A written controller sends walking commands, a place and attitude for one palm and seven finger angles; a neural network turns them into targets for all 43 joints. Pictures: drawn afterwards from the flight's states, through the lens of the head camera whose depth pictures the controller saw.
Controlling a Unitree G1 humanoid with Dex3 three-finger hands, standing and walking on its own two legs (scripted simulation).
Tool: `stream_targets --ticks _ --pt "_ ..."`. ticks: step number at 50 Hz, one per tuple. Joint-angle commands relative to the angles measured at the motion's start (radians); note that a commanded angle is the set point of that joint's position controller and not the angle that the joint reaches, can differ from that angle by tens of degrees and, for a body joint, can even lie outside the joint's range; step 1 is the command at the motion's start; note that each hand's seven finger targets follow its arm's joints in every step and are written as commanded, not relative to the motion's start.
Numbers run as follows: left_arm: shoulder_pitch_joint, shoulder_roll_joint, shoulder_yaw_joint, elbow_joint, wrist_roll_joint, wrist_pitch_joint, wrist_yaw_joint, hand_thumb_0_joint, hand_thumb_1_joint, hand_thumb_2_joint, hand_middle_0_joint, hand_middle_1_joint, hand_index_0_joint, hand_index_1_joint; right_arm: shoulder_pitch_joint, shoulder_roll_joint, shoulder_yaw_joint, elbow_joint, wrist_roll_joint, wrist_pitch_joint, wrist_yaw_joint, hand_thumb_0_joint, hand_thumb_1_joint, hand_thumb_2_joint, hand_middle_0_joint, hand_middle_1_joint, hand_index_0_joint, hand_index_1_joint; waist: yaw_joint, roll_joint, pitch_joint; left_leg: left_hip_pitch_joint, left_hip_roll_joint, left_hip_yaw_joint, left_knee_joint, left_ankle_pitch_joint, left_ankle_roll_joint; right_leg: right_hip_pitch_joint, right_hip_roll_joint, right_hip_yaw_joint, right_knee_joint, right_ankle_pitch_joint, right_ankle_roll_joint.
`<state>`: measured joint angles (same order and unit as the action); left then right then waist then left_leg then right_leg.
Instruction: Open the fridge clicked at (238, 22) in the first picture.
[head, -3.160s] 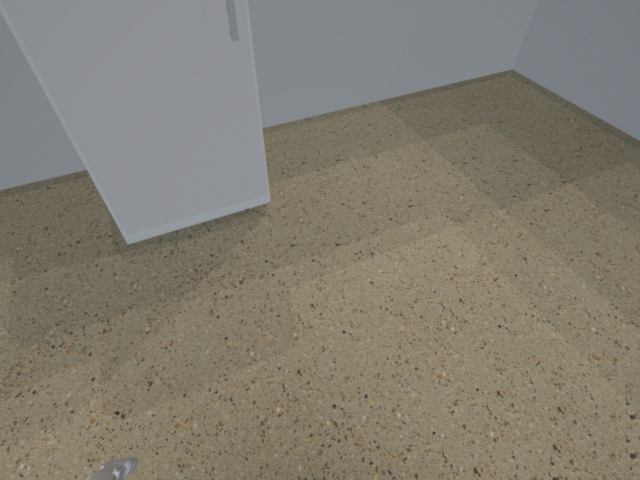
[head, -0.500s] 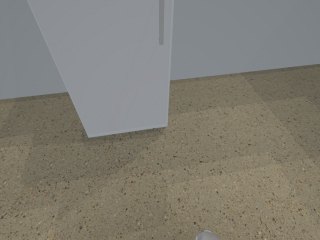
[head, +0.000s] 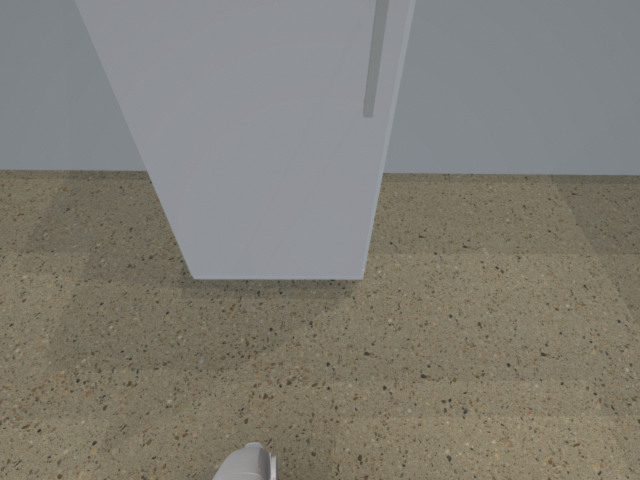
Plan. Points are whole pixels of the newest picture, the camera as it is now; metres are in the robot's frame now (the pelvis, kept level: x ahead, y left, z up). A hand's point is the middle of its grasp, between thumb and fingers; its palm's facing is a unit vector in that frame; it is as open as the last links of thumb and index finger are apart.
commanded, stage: take the last steps up to it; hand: right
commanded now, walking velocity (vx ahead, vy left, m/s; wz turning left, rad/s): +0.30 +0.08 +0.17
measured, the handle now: (374, 54) +0.83 -0.05 +0.13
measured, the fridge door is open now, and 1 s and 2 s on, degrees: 0 0 0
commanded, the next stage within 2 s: come to a stop and stand still in 0.94 s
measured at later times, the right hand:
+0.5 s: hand out of the picture +0.12 -0.15 -0.18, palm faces +0.07 +0.99 -0.12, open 7.3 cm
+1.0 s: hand (405, 329) +0.40 -0.13 -0.17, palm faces -0.13 +0.98 -0.18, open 7.4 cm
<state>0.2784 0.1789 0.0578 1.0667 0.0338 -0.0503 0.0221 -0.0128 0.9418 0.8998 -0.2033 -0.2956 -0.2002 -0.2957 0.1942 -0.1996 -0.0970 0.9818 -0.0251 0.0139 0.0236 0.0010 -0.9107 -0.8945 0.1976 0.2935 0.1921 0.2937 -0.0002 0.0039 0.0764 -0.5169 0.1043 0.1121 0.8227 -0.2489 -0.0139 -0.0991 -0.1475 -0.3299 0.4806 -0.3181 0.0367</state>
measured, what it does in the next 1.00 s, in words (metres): walks ahead: left foot, then right foot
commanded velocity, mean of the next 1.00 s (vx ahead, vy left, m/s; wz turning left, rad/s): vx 0.26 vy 0.05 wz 0.04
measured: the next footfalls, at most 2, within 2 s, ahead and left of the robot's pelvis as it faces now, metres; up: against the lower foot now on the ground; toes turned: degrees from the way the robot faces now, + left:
left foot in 0.08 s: +0.16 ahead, +0.13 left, +0.00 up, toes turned +10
right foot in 0.52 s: +0.22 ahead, -0.10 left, +0.00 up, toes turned -8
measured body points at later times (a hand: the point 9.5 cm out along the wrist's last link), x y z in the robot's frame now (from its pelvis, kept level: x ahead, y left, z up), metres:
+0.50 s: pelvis +0.14 +0.01 +0.00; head +0.13 -0.01 +0.45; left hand +0.19 +0.25 -0.14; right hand +0.12 -0.21 -0.17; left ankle +0.12 +0.12 -0.74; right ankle +0.18 -0.09 -0.73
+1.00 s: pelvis +0.29 +0.03 +0.00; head +0.32 +0.04 +0.44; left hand +0.15 +0.19 -0.15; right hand +0.41 -0.18 -0.15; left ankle +0.37 +0.15 -0.72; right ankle +0.19 -0.09 -0.74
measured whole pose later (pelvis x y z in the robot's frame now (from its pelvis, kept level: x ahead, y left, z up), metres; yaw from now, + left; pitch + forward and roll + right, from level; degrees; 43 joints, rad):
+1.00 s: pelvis +0.29 +0.03 +0.00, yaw +5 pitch -1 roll -1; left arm 0.48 0.07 0.03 1.18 0.04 -0.05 0.02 0.00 0.91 0.90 -0.20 -0.30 -0.20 -0.30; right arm 0.13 -0.16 -0.06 1.05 -0.02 0.00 0.01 0.00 -0.91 -0.89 0.20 0.29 0.19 0.29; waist 0.07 0.00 0.07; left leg -0.43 0.07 0.13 0.63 -0.23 0.01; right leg 0.02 -0.07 -0.22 0.40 -0.39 0.03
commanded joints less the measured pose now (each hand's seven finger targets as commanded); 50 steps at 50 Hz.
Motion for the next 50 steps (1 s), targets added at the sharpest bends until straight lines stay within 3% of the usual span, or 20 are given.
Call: stream_targets --ticks 1,2,3,4,5,6,7,11,13,20,24,25,26,27,28,32,35,42,47,50 --pt "0.007 0.159 0.036 -0.048 -0.002 0.001 -0.004 0.0 0.9 0.9 -0.2 -0.3 -0.2 -0.3 0.077 -0.013 0.012 -0.026 -0.009 -0.02 0.004 0.0 -0.9 -0.9 0.2 0.3 0.2 0.3 -0.014 -0.15 -0.038 0.201 -0.053 0.055 -0.164 0.044 0.014 -0.079 -0.218 0.093 -0.066 0.319 -0.102" --pt "-0.002 0.157 0.035 -0.051 -0.003 0.005 -0.009 0.0 0.9 0.9 -0.2 -0.3 -0.2 -0.3 0.145 -0.04 0.006 -0.009 -0.01 -0.027 0.001 0.0 -0.9 -0.9 0.2 0.3 0.2 0.3 -0.057 -0.101 -0.071 0.32 -0.073 0.064 -0.232 0.068 0.025 -0.121 -0.198 0.08 0.047 0.31 -0.081" --pt "0.001 0.133 0.026 -0.052 -0.006 0.006 -0.016 0.0 0.9 0.9 -0.2 -0.3 -0.2 -0.3 0.243 -0.105 -0.007 0.022 -0.014 -0.04 -0.005 0.0 -0.9 -0.9 0.2 0.3 0.2 0.3 -0.11 0.038 -0.114 0.473 -0.034 0.011 -0.302 0.094 0.042 -0.201 -0.139 0.035 0.268 0.242 -0.043" --pt "0.019 0.047 0.007 -0.082 -0.017 0.007 -0.024 0.0 0.9 0.9 -0.2 -0.3 -0.2 -0.3 0.314 -0.229 -0.034 0.038 -0.018 -0.057 -0.017 0.0 -0.9 -0.9 0.2 0.3 0.2 0.3 -0.133 0.367 -0.171 0.623 0.249 -0.405 -0.431 0.176 0.139 -0.468 0.005 0.03 0.602 -0.242 0.004" --pt "-0.018 0.069 0.006 -0.115 -0.02 0.019 -0.017 0.0 0.9 0.9 -0.2 -0.3 -0.2 -0.3 0.34 -0.263 -0.03 0.04 0.009 -0.053 -0.028 0.0 -0.9 -0.9 0.2 0.3 0.2 0.3 -0.134 0.345 -0.214 0.601 0.329 -0.559 -0.545 0.171 0.211 -0.519 0.037 0.197 0.754 -0.341 0.001" --pt "-0.04 0.069 0.015 -0.115 -0.019 0.025 -0.016 0.0 0.9 0.9 -0.2 -0.3 -0.2 -0.3 0.276 -0.237 -0.025 0.029 0.011 -0.047 -0.035 0.0 -0.9 -0.9 0.2 0.3 0.2 0.3 -0.109 0.226 -0.119 0.514 0.325 -0.5 -0.58 0.024 0.231 -0.544 0.005 0.262 0.805 -0.27 -0.009" --pt "-0.044 0.061 0.009 -0.101 -0.014 0.025 -0.02 0.0 0.9 0.9 -0.2 -0.3 -0.2 -0.3 0.196 -0.196 -0.018 0.016 0.009 -0.052 -0.04 0.0 -0.9 -0.9 0.2 0.3 0.2 0.3 -0.078 0.266 -0.1 0.448 0.279 -0.479 -0.606 -0.068 0.192 -0.544 -0.015 0.273 0.819 -0.17 -0.011" --pt "0.02 0.057 0.009 -0.043 -0.002 0.042 -0.026 0.0 0.9 0.9 -0.2 -0.3 -0.2 -0.3 0.069 -0.1 0.022 -0.006 0.004 -0.065 -0.041 0.0 -0.9 -0.9 0.2 0.3 0.2 0.3 0.009 0.092 -0.049 0.218 0.175 -0.235 -0.628 -0.063 0.156 -0.386 -0.033 0.264 0.678 0.002 0.005" --pt "0.04 0.035 0.006 -0.031 -0.001 0.046 -0.029 0.0 0.9 0.9 -0.2 -0.3 -0.2 -0.3 0.083 -0.097 0.023 0.008 0.001 -0.073 -0.042 0.0 -0.9 -0.9 0.2 0.3 0.2 0.3 0.019 0.069 -0.042 0.223 0.154 -0.202 -0.637 -0.022 0.166 -0.37 -0.02 0.249 0.582 0.012 0.01" --pt "-0.068 0.024 0.002 -0.077 -0.01 0.028 -0.037 0.0 0.9 0.9 -0.2 -0.3 -0.2 -0.3 0.162 -0.112 0.02 0.069 -0.002 -0.074 -0.036 0.0 -0.9 -0.9 0.2 0.3 0.2 0.3 -0.025 0.094 -0.021 0.326 0.184 -0.247 -0.658 -0.109 0.206 -0.347 0.009 0.231 0.259 -0.04 -0.004" --pt "0.049 0.028 -0.001 -0.035 -0.012 0.007 -0.028 0.0 0.9 0.9 -0.2 -0.3 -0.2 -0.3 0.133 -0.099 0.018 0.082 0.007 -0.065 -0.031 0.0 -0.9 -0.9 0.2 0.3 0.2 0.3 0.034 0.03 -0.032 0.205 0.113 -0.171 -0.545 -0.195 0.147 -0.066 0.051 0.182 0.016 0.073 -0.013" --pt "0.113 0.06 0.004 -0.007 -0.012 0.0 -0.021 0.0 0.9 0.9 -0.2 -0.3 -0.2 -0.3 0.135 -0.071 0.024 0.08 0.011 -0.061 -0.026 0.0 -0.9 -0.9 0.2 0.3 0.2 0.3 0.055 -0.086 -0.041 0.113 0.055 -0.123 -0.435 -0.217 0.113 0.054 0.016 0.238 -0.051 0.02 -0.022" --pt "0.186 0.132 0.021 0.01 -0.002 -0.004 -0.014 0.0 0.9 0.9 -0.2 -0.3 -0.2 -0.3 0.131 -0.017 0.034 0.06 0.015 -0.058 -0.018 0.0 -0.9 -0.9 0.2 0.3 0.2 0.3 0.083 -0.29 -0.023 -0.035 -0.045 -0.028 -0.209 -0.225 0.061 0.116 -0.161 0.504 -0.196 -0.17 -0.085" --pt "0.248 0.191 0.034 0.012 0.0 0.004 -0.008 0.0 0.9 0.9 -0.2 -0.3 -0.2 -0.3 0.077 -0.011 0.037 0.027 0.01 -0.059 -0.013 0.0 -0.9 -0.9 0.2 0.3 0.2 0.3 0.108 -0.362 0.009 -0.121 -0.095 0.023 0.021 -0.291 0.038 0.091 -0.31 0.706 -0.34 -0.29 -0.171" --pt "0.215 0.171 0.028 0.008 0.001 0.008 -0.003 0.0 0.9 0.9 -0.2 -0.3 -0.2 -0.3 0.046 -0.03 0.031 0.022 -0.004 -0.053 -0.015 0.0 -0.9 -0.9 0.2 0.3 0.2 0.3 0.095 -0.28 0.05 -0.137 -0.052 -0.047 0.152 -0.277 0.047 0.027 -0.316 0.707 -0.372 -0.316 -0.194" --pt "0.112 0.063 -0.006 -0.011 -0.009 -0.024 0.009 0.0 0.9 0.9 -0.2 -0.3 -0.2 -0.3 0.094 -0.002 0.029 0.075 -0.009 -0.048 0.0 0.0 -0.9 -0.9 0.2 0.3 0.2 0.3 0.018 -0.067 0.049 -0.107 0.006 -0.087 0.263 -0.036 0.02 -0.018 -0.194 0.445 -0.341 0.076 -0.145" --pt "0.162 0.061 -0.01 0.017 -0.014 -0.036 0.016 0.0 0.9 0.9 -0.2 -0.3 -0.2 -0.3 0.114 0.013 0.03 0.089 -0.006 -0.036 -0.007 0.0 -0.9 -0.9 0.2 0.3 0.2 0.3 0.009 -0.087 -0.021 -0.101 -0.001 -0.074 0.262 0.02 -0.002 0.072 -0.152 0.331 -0.289 0.392 -0.141" --pt "0.248 0.038 -0.012 0.071 -0.007 -0.024 0.015 0.0 0.9 0.9 -0.2 -0.3 -0.2 -0.3 -0.041 0.02 0.04 0.034 0.0 -0.027 -0.009 0.0 -0.9 -0.9 0.2 0.3 0.2 0.3 0.043 -0.146 0.062 -0.106 0.005 -0.015 0.03 0.042 -0.004 0.076 -0.142 0.257 -0.261 0.55 -0.158" --pt "0.256 0.05 -0.001 0.086 0.002 -0.007 0.013 0.0 0.9 0.9 -0.2 -0.3 -0.2 -0.3 -0.098 0.02 0.042 0.007 0.003 -0.036 -0.014 0.0 -0.9 -0.9 0.2 0.3 0.2 0.3 0.055 -0.143 0.074 0.037 -0.033 0.022 -0.182 -0.016 0.026 0.048 -0.168 0.263 -0.185 0.54 -0.163" --pt "0.222 0.053 0.002 0.083 -0.015 -0.006 0.009 0.0 0.9 0.9 -0.2 -0.3 -0.2 -0.3 0.127 -0.026 0.027 0.082 -0.001 -0.057 -0.02 0.0 -0.9 -0.9 0.2 0.3 0.2 0.3 -0.054 -0.069 -0.07 0.4 -0.069 0.037 -0.341 0.149 0.048 -0.034 -0.097 0.198 0.072 0.552 -0.103"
